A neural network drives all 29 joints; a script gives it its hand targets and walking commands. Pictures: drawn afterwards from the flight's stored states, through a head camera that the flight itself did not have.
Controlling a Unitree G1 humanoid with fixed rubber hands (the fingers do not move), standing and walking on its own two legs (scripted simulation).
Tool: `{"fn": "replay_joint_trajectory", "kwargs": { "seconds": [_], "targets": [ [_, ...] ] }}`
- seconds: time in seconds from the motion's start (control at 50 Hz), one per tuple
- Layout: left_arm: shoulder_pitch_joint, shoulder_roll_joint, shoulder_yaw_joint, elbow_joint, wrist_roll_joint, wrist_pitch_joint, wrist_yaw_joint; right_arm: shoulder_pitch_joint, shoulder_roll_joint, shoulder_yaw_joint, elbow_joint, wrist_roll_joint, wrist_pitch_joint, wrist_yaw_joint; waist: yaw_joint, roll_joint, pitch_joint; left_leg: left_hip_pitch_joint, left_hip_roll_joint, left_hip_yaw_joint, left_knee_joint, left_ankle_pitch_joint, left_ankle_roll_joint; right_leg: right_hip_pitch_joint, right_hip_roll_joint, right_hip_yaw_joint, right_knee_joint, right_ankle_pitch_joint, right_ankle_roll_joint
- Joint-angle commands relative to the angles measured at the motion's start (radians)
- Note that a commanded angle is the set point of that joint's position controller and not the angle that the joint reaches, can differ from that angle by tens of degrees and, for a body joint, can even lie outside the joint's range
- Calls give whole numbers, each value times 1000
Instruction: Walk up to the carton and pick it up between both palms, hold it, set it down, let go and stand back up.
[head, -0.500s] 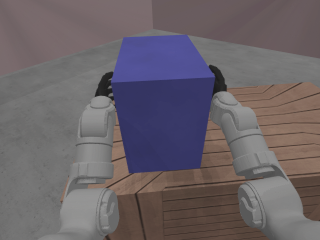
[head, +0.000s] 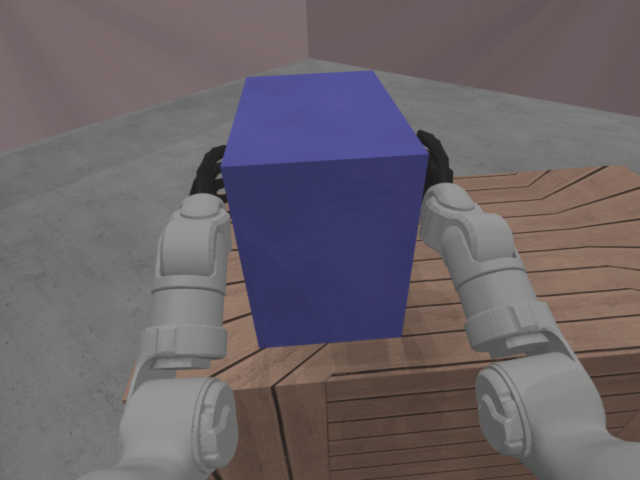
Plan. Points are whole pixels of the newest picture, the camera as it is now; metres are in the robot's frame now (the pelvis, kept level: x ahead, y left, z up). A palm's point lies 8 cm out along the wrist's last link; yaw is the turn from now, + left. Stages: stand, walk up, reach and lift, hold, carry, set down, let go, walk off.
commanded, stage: hold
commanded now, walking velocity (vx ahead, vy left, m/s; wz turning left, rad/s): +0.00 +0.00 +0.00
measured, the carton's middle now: (319, 200) +0.43 +0.00 +0.20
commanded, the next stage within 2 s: set down in 0.40 s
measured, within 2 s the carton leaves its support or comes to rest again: neither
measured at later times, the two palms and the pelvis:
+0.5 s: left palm (206, 205) +0.37 +0.14 +0.24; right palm (435, 192) +0.37 -0.14 +0.23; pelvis +0.00 +0.00 +0.00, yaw +0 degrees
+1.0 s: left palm (217, 209) +0.42 +0.14 +0.20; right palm (423, 205) +0.41 -0.14 +0.19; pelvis +0.01 +0.00 +0.00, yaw +0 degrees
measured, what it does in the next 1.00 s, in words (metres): stands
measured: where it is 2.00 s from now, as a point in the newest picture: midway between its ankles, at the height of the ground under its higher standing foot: outside the picture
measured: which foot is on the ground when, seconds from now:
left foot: down 0.00-1.00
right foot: down 0.00-1.00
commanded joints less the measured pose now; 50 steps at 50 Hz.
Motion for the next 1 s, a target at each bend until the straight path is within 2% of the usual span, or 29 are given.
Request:
{"fn": "replay_joint_trajectory", "kwargs": {
  "seconds": [0.0, 0.02, 0.04, 0.08, 0.12, 0.16, 0.2, 0.22, 0.24, 0.26, 0.28, 0.3, 0.32, 0.34, 0.36, 0.42, 0.48, 0.5, 0.58, 0.62, 0.64, 0.72, 0.74, 0.76, 0.8, 0.86, 0.92, 0.96, 0.98],
  "targets": [
    [-857, -740, -423, -232, -189, -120, -127, -973, 783, 429, -309, 166, -68, 109, 1, 32, -487, 138, -2, -28, -132, 153, -16, 185, 20, 30, -135, 179, 61],
    [-860, -736, -425, -236, -200, -120, -125, -1047, 785, 464, -389, 181, -80, 111, 18, -6, -536, 128, -9, -29, -118, 188, -5, 205, 26, 27, -130, 211, 72],
    [-863, -717, -404, -196, -174, -120, -126, -971, 764, 429, -268, 160, -54, 109, -1, 20, -442, 104, -4, -35, -143, 126, -9, 176, 16, 34, -143, 149, 68],
    [-806, -738, -403, -123, -175, -106, -132, -1019, 758, 414, -322, 156, -68, 112, 6, 10, -436, 117, 4, -31, -144, 120, -5, 146, 15, 28, -152, 122, 66],
    [-815, -760, -431, -145, -172, -106, -131, -1009, 750, 423, -335, 148, -74, 109, -19, 13, -454, 129, 4, -33, -130, 164, -20, 185, 24, 18, -135, 179, 64],
    [-839, -752, -428, -258, -177, -115, -131, -964, 781, 446, -317, 170, -68, 107, -6, 31, -504, 153, -2, -38, -122, 222, -19, 207, 28, 22, -128, 236, 69],
    [-753, -749, -422, -177, -181, -103, -132, -1004, 779, 483, -404, 194, -69, 102, 15, -1, -495, 149, -7, -22, -115, 222, -7, 218, 25, 36, -139, 260, 73],
    [-790, -743, -434, -182, -198, -113, -129, -987, 766, 455, -382, 182, -62, 100, -11, -4, -491, 142, -1, -39, -116, 206, -13, 199, 24, 34, -127, 261, 69],
    [-778, -738, -415, -154, -170, -98, -133, -978, 755, 431, -341, 171, -59, 100, -3, 30, -437, 135, -1, -34, -126, 180, -19, 172, 22, 29, -142, 196, 66],
    [-777, -753, -416, -213, -166, -102, -132, -962, 782, 469, -357, 204, -62, 103, 20, 11, -474, 160, -6, -33, -116, 252, -19, 206, 28, 31, -129, 295, 67],
    [-818, -745, -431, -242, -176, -105, -132, -963, 774, 463, -368, 192, -61, 98, -9, 21, -493, 156, -12, -30, -114, 242, -25, 224, 20, 28, -126, 309, 74],
    [-841, -723, -416, -260, -167, -113, -128, -965, 792, 475, -342, 191, -55, 101, 22, 10, -514, 149, -12, -23, -116, 207, -10, 215, 22, 27, -125, 278, 85],
    [-824, -757, -456, -263, -188, -110, -123, -970, 774, 467, -371, 202, -61, 95, -11, 39, -530, 181, -3, -36, -104, 278, -33, 206, 31, 22, -116, 311, 64],
    [-800, -736, -417, -229, -166, -102, -128, -909, 766, 454, -290, 188, -46, 93, 1, 18, -464, 156, -3, -33, -117, 233, -25, 204, 29, 25, -121, 291, 69],
    [-759, -743, -421, -190, -162, -88, -135, -970, 742, 451, -375, 190, -60, 94, 2, 35, -476, 165, -3, -32, -116, 225, -23, 205, 25, 25, -126, 273, 71],
    [-917, -769, -486, -357, -210, -139, -136, -919, 727, 402, -345, 155, -85, 105, -57, 77, -541, 240, 11, -29, -96, 276, -51, 232, 37, 23, -122, 282, 62],
    [-925, -758, -437, -246, -179, -169, -147, -968, 696, 333, -275, 106, -129, 117, -24, 85, -466, 235, 11, -19, -121, 199, -46, 179, 26, 16, -154, 172, 48],
    [-881, -716, -360, -169, -129, -174, -157, -999, 723, 351, -264, 89, -151, 125, 21, 3, -438, 229, 5, -14, -130, 185, -16, 194, 22, 11, -157, 170, 59],
    [-763, -617, -123, 158, 9, -234, -217, -943, 683, 174, -56, -70, -238, 159, 64, -30, -214, 112, 19, 16, -214, -79, 22, 128, -10, 18, -202, -97, 70],
    [-827, -593, -91, 140, 38, -284, -226, -898, 702, 128, 0, -136, -292, 181, 60, -54, -251, 109, 28, 25, -232, -73, 31, 151, -9, 4, -190, -111, 65],
    [-799, -605, -82, 203, 31, -299, -230, -963, 666, 129, -33, -129, -321, 191, 75, -29, -267, 101, 31, 24, -233, -64, 32, 180, -3, 4, -189, -92, 59],
    [-880, -689, -217, 199, -26, -384, -230, -1002, 697, 128, -55, -166, -424, 189, 6, 3, -352, 149, 10, 34, -195, 27, -4, 216, 3, -24, -174, 16, 53],
    [-885, -691, -209, 161, -23, -404, -222, -1023, 719, 158, -75, -148, -447, 191, 43, -4, -368, 168, 15, 37, -173, 96, 0, 217, 7, -14, -167, 68, 51],
    [-829, -688, -254, 154, -50, -403, -220, -1003, 709, 207, -122, -133, -461, 178, 35, -6, -457, 212, -1, 42, -148, 165, -4, 268, 6, -8, -164, 183, 54],
    [-858, -734, -308, 165, -63, -426, -218, -975, 717, 187, -91, -153, -471, 163, -27, 10, -449, 209, 1, 23, -134, 187, -22, 275, -1, -12, -158, 221, 64],
    [-824, -733, -321, 122, -68, -437, -210, -865, 701, 190, -31, -152, -465, 157, -51, -2, -456, 288, 11, 15, -131, 247, -32, 247, 13, -26, -168, 239, 52],
    [-774, -667, -230, 185, -27, -436, -217, -836, 697, 199, -3, -154, -459, 160, -2, -42, -369, 220, 9, 27, -142, 217, -7, 281, -6, 2, -171, 268, 71],
    [-728, -686, -280, 139, -32, -435, -219, -820, 695, 231, -45, -144, -471, 149, -21, -24, -432, 249, 2, 18, -131, 284, -23, 335, -3, -7, -141, 404, 80],
    [-714, -724, -315, 56, -45, -450, -210, -805, 747, 310, -104, -110, -472, 146, 11, -43, -490, 286, 4, 22, -108, 367, -29, 368, 8, -4, -133, 487, 84]
  ]
}}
